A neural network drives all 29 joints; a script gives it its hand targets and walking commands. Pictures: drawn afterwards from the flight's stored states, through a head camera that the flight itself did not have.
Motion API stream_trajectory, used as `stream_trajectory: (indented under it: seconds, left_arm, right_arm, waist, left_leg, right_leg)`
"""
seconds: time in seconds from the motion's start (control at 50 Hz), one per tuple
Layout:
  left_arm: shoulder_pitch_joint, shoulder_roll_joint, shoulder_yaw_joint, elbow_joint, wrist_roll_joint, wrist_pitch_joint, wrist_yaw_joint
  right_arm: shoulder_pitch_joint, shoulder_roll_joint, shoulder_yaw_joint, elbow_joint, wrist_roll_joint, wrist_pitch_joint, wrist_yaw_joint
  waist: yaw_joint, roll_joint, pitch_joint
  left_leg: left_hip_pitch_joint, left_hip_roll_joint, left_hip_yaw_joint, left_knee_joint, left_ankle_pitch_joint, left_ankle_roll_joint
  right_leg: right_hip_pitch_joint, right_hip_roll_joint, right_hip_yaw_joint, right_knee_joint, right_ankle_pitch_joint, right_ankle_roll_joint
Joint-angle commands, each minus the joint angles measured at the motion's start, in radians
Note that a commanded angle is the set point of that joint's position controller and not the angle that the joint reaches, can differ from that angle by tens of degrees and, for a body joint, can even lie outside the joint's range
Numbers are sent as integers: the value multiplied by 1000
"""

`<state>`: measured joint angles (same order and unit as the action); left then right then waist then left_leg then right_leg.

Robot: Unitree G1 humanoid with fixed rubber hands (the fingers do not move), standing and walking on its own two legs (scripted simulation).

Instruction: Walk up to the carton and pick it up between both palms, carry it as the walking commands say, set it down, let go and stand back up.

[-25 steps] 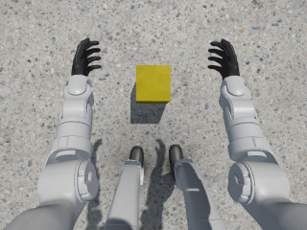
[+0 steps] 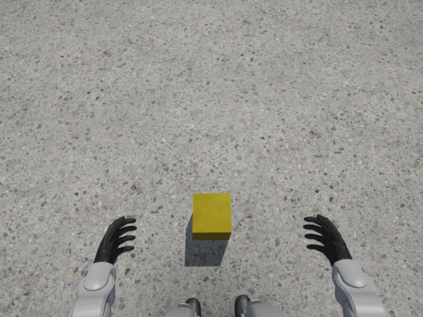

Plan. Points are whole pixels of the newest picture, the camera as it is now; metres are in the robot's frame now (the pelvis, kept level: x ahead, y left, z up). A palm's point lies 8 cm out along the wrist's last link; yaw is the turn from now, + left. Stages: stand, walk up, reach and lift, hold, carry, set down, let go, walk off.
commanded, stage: let go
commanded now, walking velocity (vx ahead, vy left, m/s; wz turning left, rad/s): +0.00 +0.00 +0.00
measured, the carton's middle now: (211, 217) +0.44 +0.01 -0.68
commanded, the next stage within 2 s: stand in 0.58 s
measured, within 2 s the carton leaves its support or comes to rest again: neither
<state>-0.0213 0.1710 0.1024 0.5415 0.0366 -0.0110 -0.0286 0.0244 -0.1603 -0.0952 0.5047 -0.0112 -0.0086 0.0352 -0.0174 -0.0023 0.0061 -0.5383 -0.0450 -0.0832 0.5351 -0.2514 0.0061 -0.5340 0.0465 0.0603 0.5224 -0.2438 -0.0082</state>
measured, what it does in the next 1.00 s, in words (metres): stands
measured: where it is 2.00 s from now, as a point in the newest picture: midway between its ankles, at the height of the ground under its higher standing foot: outside the picture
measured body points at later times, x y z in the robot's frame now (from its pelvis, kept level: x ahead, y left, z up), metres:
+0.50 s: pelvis +0.01 +0.00 +0.01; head +0.01 +0.00 +0.46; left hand +0.19 +0.23 -0.06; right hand +0.19 -0.23 -0.06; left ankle -0.01 +0.11 -0.73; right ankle -0.01 -0.11 -0.73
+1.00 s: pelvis +0.03 +0.00 +0.01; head +0.03 +0.00 +0.46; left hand +0.15 +0.29 -0.09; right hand +0.16 -0.29 -0.09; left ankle -0.01 +0.11 -0.73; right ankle -0.01 -0.11 -0.73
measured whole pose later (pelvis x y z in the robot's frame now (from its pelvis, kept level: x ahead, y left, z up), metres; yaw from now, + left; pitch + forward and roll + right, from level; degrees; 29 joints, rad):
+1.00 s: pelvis +0.03 +0.00 +0.01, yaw +0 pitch +0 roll +0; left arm 0.20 0.34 0.03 0.75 0.04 0.02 0.02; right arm 0.17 -0.33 -0.02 0.77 -0.04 0.01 -0.02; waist 0.00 0.00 0.01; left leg -0.17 -0.04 -0.06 0.47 -0.30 0.01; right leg -0.17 0.04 0.05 0.47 -0.30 -0.01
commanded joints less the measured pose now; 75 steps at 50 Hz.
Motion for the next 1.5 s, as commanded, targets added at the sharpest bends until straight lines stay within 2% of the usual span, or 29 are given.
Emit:
stream_trajectory:
  seconds: [0.0, 0.06, 0.16, 0.3, 0.42, 0.56, 0.58, 0.6, 0.64, 0.68, 0.78, 0.88, 1.18, 1.48]
  left_arm:
    - [75, 94, -4, -133, -18, -18, -3]
    - [134, 109, -21, -156, -28, -6, -13]
    - [215, 113, -45, -195, -37, 36, -28]
    - [209, 119, -43, -230, -28, 114, -38]
    - [208, 123, -40, -222, -13, 146, -38]
    - [216, 139, -44, -216, -12, 142, -29]
    - [174, 259, -15, -84, -3, 104, 22]
    - [198, 270, -15, -67, 3, 83, 41]
    - [193, 255, -21, -34, 10, 59, 45]
    - [183, 248, -22, -2, 8, 44, 43]
    - [189, 268, -29, 63, 3, 22, 48]
    - [194, 295, -35, 122, 2, 15, 55]
    - [173, 319, -43, 234, -6, 7, 61]
    - [150, 338, -46, 306, -10, 4, 56]
  right_arm:
    - [57, -98, 3, -117, 19, -21, 9]
    - [114, -112, 15, -131, 21, -9, 19]
    - [193, -124, 26, -164, 15, 35, 33]
    - [166, -147, 20, -186, -2, 113, 44]
    - [168, -144, 12, -176, -3, 147, 44]
    - [158, -137, 24, -198, -15, 181, 23]
    - [115, -260, 9, -57, -15, 125, -35]
    - [145, -258, 4, -33, -24, 98, -55]
    - [131, -255, 16, 10, -36, 63, -61]
    - [107, -249, 22, 45, -32, 43, -56]
    - [113, -273, 29, 120, -26, 20, -59]
    - [117, -300, 37, 182, -25, 10, -63]
    - [107, -331, 48, 281, -17, 0, -69]
    - [92, -352, 55, 351, -14, -8, -69]
  waist:
    - [15, 2, -286]
    - [20, 11, -205]
    - [3, 18, -79]
    - [9, 9, 61]
    - [7, 0, 75]
    - [26, 7, 41]
    - [28, -9, 58]
    - [21, -1, 50]
    - [17, 24, 48]
    - [25, 31, 8]
    - [19, 9, -68]
    - [16, 3, -77]
    - [20, 5, -53]
    - [21, 3, -27]
  left_leg:
    - [283, 1, 44, -88, 255, -20]
    - [325, 4, 46, -114, 256, -20]
    - [383, 8, 50, -150, 228, -23]
    - [414, 14, 58, -174, 138, -28]
    - [445, 13, 58, -160, 182, -19]
    - [447, 18, 62, -118, 229, -16]
    - [308, 51, 30, -97, 110, -44]
    - [326, 57, 12, -109, 49, -39]
    - [301, 74, -20, -138, -43, -28]
    - [291, 82, -34, -139, -27, -18]
    - [365, 91, -29, -104, 183, -16]
    - [397, 100, -37, -100, 261, -10]
    - [419, 112, -50, -123, 339, -2]
    - [421, 122, -62, -173, 263, 6]
  right_leg:
    - [331, -9, -36, -83, 285, 36]
    - [375, -4, -39, -112, 267, 30]
    - [453, -1, -46, -149, 227, 19]
    - [467, -11, -50, -156, 130, 8]
    - [478, -11, -50, -145, 167, 11]
    - [482, -3, -35, -117, 180, 14]
    - [350, -59, -13, -116, 108, 46]
    - [333, -72, 12, -125, 50, 39]
    - [300, -70, 32, -128, -47, 21]
    - [332, -67, 33, -112, -2, 14]
    - [362, -89, 46, -97, 180, 13]
    - [380, -100, 53, -98, 242, 9]
    - [423, -116, 60, -115, 307, 3]
    - [434, -128, 72, -166, 246, -4]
